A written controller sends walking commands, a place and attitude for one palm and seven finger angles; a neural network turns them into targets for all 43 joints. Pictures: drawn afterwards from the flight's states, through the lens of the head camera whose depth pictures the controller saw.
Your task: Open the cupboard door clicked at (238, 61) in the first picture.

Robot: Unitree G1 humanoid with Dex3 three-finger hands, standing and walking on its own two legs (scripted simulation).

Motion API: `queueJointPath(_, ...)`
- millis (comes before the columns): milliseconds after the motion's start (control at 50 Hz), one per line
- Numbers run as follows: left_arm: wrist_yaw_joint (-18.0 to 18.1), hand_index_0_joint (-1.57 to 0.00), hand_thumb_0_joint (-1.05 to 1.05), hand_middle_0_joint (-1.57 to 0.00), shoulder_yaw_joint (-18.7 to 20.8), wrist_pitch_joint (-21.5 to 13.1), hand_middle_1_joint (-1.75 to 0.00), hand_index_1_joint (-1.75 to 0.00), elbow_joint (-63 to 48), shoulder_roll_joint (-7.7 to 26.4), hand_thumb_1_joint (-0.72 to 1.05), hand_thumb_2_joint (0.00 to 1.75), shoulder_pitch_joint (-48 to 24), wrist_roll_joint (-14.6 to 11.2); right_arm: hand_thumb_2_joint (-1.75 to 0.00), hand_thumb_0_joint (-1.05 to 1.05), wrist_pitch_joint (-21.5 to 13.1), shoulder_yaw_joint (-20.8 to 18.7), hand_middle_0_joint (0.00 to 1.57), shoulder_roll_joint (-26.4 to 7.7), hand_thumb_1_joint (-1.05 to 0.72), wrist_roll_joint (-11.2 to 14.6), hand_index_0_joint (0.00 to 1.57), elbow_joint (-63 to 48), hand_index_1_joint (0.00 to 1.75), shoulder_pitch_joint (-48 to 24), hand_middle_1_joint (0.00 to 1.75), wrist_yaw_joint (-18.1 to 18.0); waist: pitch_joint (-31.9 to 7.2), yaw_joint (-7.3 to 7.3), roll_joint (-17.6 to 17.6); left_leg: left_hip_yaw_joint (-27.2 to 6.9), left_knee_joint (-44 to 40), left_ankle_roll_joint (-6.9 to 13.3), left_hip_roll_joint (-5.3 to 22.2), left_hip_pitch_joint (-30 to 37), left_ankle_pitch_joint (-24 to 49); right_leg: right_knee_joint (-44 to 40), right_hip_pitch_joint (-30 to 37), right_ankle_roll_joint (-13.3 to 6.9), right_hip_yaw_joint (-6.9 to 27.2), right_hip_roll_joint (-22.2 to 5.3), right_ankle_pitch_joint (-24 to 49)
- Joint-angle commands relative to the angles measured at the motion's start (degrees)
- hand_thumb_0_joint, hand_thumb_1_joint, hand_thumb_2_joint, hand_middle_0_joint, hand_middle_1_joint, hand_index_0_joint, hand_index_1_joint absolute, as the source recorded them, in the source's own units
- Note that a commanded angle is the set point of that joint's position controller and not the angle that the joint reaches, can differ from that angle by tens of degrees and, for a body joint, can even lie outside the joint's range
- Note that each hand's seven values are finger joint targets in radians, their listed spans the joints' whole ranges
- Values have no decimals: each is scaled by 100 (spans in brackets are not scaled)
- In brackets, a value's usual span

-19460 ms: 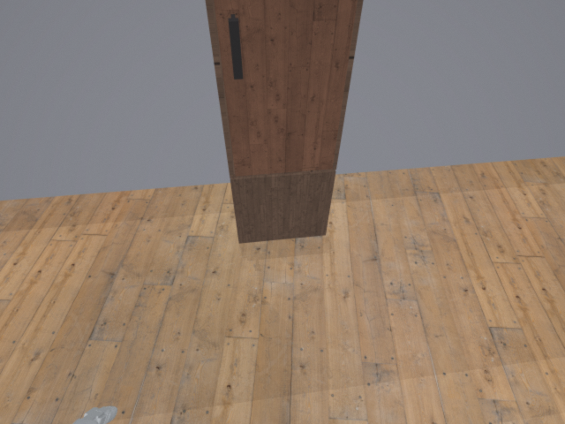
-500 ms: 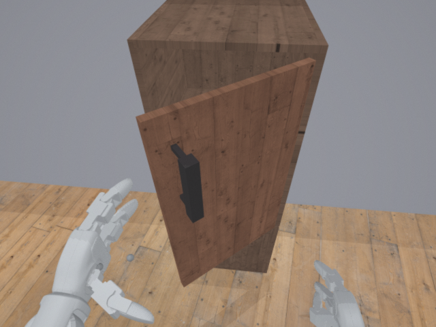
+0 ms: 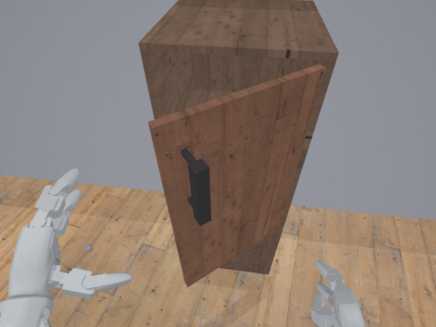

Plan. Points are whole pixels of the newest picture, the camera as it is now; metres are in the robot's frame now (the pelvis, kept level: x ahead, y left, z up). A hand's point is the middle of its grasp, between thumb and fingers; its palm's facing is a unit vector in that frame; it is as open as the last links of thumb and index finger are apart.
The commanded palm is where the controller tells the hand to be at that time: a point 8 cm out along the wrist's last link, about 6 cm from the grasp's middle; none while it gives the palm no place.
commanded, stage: draw the hand back to the body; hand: left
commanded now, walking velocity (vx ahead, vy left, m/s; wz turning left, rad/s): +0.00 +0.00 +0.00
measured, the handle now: (194, 187) +0.32 +0.09 +0.12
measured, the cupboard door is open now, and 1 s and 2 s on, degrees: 40 40 40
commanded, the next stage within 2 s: step back with the hand held close in 0.88 s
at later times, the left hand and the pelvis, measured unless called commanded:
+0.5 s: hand (68, 217) +0.21 +0.25 +0.16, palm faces +0.44 -0.80 -0.40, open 9.1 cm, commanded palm +0.16 +0.29 +0.18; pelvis +0.02 -0.01 +0.01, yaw -1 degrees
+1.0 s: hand (64, 219) +0.20 +0.25 +0.17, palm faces +0.46 -0.80 -0.39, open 7.4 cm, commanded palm +0.16 +0.29 +0.18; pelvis +0.01 -0.01 +0.01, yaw -1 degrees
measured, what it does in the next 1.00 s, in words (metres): stands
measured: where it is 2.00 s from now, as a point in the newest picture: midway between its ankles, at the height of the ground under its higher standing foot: outside the picture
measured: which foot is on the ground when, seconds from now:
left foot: down 0.00-1.00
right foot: down 0.00-1.00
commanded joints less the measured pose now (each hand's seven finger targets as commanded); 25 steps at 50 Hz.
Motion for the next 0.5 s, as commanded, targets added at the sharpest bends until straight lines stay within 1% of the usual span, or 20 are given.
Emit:
queueJointPath(0, 331, -17, 0, -17, 438, -544, -30, -30, -1140, 774, 6, 54, -570, 166, -90, 0, -247, -321, 20, -605, -90, -39, 20, -800, 30, -743, 30, -59, -177, -65, -20, -182, -1046, -23, 78, -381, 734, -689, 547, -190, 215, 62, 70)
queueJointPath(20, 369, -17, 0, -17, 513, -571, -30, -30, -1116, 874, 9, 55, -673, 189, -90, 0, -239, -329, 20, -631, -90, -48, 20, -768, 30, -784, 30, -81, -150, -64, -148, -216, -1095, -20, 94, -369, 705, -722, 590, -193, 203, 60, 35)
queueJointPath(40, 397, -17, 0, -17, 561, -593, -30, -30, -1110, 867, 13, 57, -651, 189, -90, 0, -231, -330, 20, -611, -90, -60, 20, -763, 30, -810, 30, -97, -218, -48, -143, -201, -1132, -3, 79, -310, 785, -741, 672, -192, 219, 40, 116)
queueJointPath(80, 446, -18, 0, -18, 737, -617, -30, -30, -991, 961, 20, 60, -649, 199, -90, 0, -179, -345, 20, -585, -90, -57, 20, -691, 30, -831, 30, -118, -267, -24, -150, -158, -1151, 3, 68, -200, 919, -800, 752, -195, 247, 39, 222)
queueJointPath(100, 459, -18, 0, -18, 808, -635, -30, -30, -984, 985, 23, 62, -664, 197, -90, 0, -159, -352, 20, -578, -90, -60, 20, -665, 30, -844, 30, -119, -304, -14, -88, -139, -1162, 1, 56, -159, 1018, -817, 822, -201, 259, 37, 320)
queueJointPath(120, 473, -18, 0, -18, 876, -648, -30, -30, -956, 1069, 27, 63, -704, 215, -90, 0, -142, -356, 20, -600, -90, -56, 20, -622, 30, -886, 30, -125, -292, 1, 102, -157, -1194, -21, 63, -151, 1050, -821, 868, -215, 261, 34, 340)
queueJointPath(140, 468, -18, 0, -18, 831, -655, -30, -30, -919, 979, 31, 64, -706, 204, -90, 0, -129, -350, 20, -571, -90, -55, 20, -618, 30, -897, 30, -126, -207, -8, 145, -141, -1226, -24, 60, -120, 1123, -828, 851, -209, 260, 29, 428)
queueJointPath(160, 474, -18, 0, -18, 894, -664, -30, -30, -884, 996, 34, 66, -715, 191, -90, 0, -105, -353, 20, -577, -90, -64, 20, -585, 30, -880, 30, -118, -257, -4, 180, -139, -1234, -30, 61, -87, 1239, -832, 912, -208, 244, 32, 526)
queueJointPath(180, 472, -18, 0, -18, 943, -661, -30, -30, -769, 1013, 37, 68, -688, 187, -90, 0, -82, -361, 20, -571, -90, -61, 20, -554, 30, -888, 30, -107, -178, 3, 138, -128, -1245, -33, 64, -80, 1299, -857, 910, -211, 261, 40, 585)
queueJointPath(200, 466, -18, 0, -18, 990, -672, -30, -30, -781, 1034, 41, 69, -709, 178, -90, 0, -61, -378, 20, -588, -90, -62, 20, -549, 30, -894, 30, -97, -237, 6, 71, -123, -1258, -32, 74, -31, 1376, -868, 954, -205, 259, 45, 649)
queueJointPath(220, 469, -18, 0, -18, 1063, -670, -30, -30, -674, 1094, 44, 70, -722, 175, -90, 0, -46, -391, 20, -599, -90, -57, 20, -530, 30, -944, 30, -105, -165, 25, 41, -116, -1258, -27, 73, -50, 1392, -896, 971, -209, 262, 43, 669)
queueJointPath(240, 457, -19, 0, -19, 1048, -682, -30, -30, -690, 1049, 48, 72, -735, 163, -90, 0, -21, -399, 20, -598, -90, -54, 20, -528, 30, -919, 30, -97, -229, 8, 43, -105, -1266, -28, 77, 22, 1471, -891, 988, -194, 261, 46, 730)
queueJointPath(280, 451, -19, 0, -19, 1161, -692, -30, -30, -617, 1092, 55, 75, -704, 153, -90, 0, 12, -418, 20, -599, -90, -68, 20, -501, 30, -913, 30, -79, -277, 28, 57, -65, -1257, -19, 69, 77, 1698, -892, 1066, -193, 273, 43, 971)
queueJointPath(320, 453, -19, 0, -19, 1322, -686, -30, -30, -475, 1203, 62, 78, -671, 136, -90, 0, 59, -448, 20, -616, -90, -65, 20, -466, 30, -950, 30, -76, -307, 56, -84, -58, -1251, -19, 77, 104, 1868, -896, 1146, -196, 285, 49, 1147)
queueJointPath(340, 441, -19, 0, -19, 1315, -694, -30, -30, -525, 1178, 65, 80, -700, 131, -90, 0, 93, -460, 20, -608, -90, -56, 20, -474, 30, -930, 30, -68, -355, 36, -72, -29, -1252, -19, 83, 168, 1975, -885, 1152, -179, 293, 46, 1240)
queueJointPath(360, 432, -19, 0, -19, 1342, -684, -30, -30, -523, 1192, 69, 81, -768, 115, -90, 0, 118, -458, 20, -608, -90, -55, 20, -474, 30, -945, 30, -61, -348, 37, 42, -11, -1254, -19, 78, 195, 1962, -910, 1133, -176, 309, 46, 1239)
queueJointPath(420, 456, -20, 0, -20, 1513, -707, -30, -30, -449, 1346, 80, 86, -982, 113, -90, 0, 149, -474, 20, -620, -90, -52, 20, -430, 30, -968, 30, -66, -265, 32, 95, -19, -1292, -26, 75, 209, 1938, -970, 1117, -190, 310, 49, 1187)
queueJointPath(440, 453, -20, 0, -20, 1518, -708, -30, -30, -450, 1317, 83, 87, -1033, 107, -90, 0, 164, -467, 20, -614, -90, -48, 20, -431, 30, -951, 30, -63, -238, 19, 112, -15, -1307, -26, 79, 234, 2013, -965, 1099, -180, 305, 52, 1238)
queueJointPath(480, 455, -20, 0, -20, 1605, -708, -30, -30, -381, 1375, 90, 90, -1138, 85, -90, 0, 196, -484, 20, -611, -90, -41, 20, -420, 30, -947, 30, -61, -296, 21, -29, -6, -1305, -16, 82, 279, 2010, -984, 1104, -167, 304, 61, 1229)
